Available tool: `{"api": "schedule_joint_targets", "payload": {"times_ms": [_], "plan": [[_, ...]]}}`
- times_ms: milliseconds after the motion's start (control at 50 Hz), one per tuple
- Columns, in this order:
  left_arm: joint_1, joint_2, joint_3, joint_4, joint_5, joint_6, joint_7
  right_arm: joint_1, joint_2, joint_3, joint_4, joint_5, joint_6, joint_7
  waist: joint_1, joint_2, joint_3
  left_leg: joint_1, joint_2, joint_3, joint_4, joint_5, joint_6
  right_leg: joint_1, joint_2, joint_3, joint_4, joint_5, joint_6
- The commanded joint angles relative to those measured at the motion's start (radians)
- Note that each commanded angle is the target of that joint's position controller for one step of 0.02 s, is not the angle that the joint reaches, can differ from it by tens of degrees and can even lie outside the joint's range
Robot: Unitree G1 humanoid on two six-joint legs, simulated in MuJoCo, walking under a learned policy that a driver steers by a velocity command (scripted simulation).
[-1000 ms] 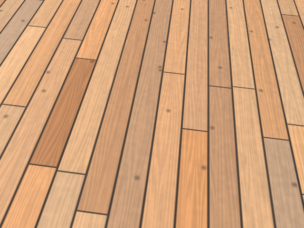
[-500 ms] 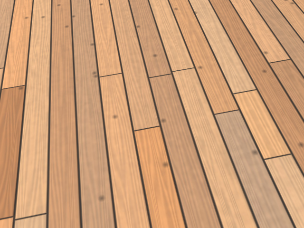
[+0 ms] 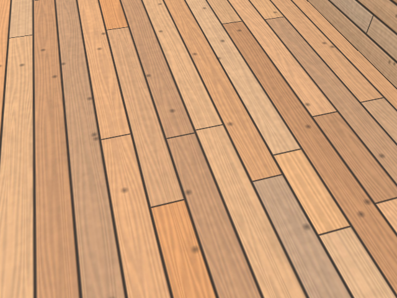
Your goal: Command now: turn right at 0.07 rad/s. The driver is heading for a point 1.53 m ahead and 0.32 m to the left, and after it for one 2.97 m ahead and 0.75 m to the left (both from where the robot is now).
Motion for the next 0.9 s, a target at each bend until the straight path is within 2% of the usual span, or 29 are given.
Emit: {"api": "schedule_joint_targets", "payload": {"times_ms": [20,120,440,700,900], "plan": [[-0.025,0.093,0.026,-0.057,0.000,-0.023,0.004,-0.017,-0.130,-0.031,-0.061,0.002,-0.006,-0.007,-0.013,-0.003,-0.037,-0.025,0.069,-0.076,-0.116,0.028,0.032,0.030,-0.046,0.048,-0.064,0.125,-0.032],[-0.010,0.086,0.023,-0.036,-0.002,-0.031,0.012,-0.012,-0.114,-0.026,-0.047,0.002,-0.003,-0.007,-0.015,-0.024,-0.037,-0.015,0.053,-0.056,-0.099,0.038,0.026,0.023,-0.052,0.059,-0.071,0.113,-0.032],[0.025,0.062,0.018,0.046,-0.007,-0.029,0.032,0.028,-0.105,-0.021,0.052,0.009,-0.012,-0.016,-0.007,0.008,-0.021,-0.037,0.044,-0.049,-0.121,0.044,0.017,0.066,-0.041,0.042,-0.064,0.150,-0.026],[0.039,0.056,0.020,0.175,-0.013,-0.028,0.042,0.061,-0.102,-0.018,0.148,0.013,-0.011,-0.024,-0.012,0.008,-0.003,-0.020,0.040,-0.049,-0.153,0.065,0.026,0.084,-0.034,0.024,-0.086,0.172,-0.014],[0.048,0.052,0.014,0.283,-0.016,-0.029,0.046,0.088,-0.096,-0.015,0.202,0.015,-0.007,-0.029,-0.013,0.012,0.008,0.003,0.036,-0.047,-0.172,0.092,0.032,0.083,-0.031,0.010,-0.106,0.169,-0.008]]}}
Velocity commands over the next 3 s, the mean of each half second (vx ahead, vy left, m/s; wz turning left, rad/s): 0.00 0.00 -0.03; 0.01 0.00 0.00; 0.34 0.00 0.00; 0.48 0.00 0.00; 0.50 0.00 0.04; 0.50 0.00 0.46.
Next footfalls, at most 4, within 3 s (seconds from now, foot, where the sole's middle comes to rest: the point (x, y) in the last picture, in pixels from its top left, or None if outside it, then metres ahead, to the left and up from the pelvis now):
1.70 left None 0.48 0.09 -0.77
2.26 right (241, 224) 0.80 -0.14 -0.77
2.80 left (177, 165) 1.08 0.12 -0.77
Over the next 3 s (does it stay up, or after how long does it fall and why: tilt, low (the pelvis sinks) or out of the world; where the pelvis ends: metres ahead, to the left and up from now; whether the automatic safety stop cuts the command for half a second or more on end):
stays up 1.03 0.04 0.01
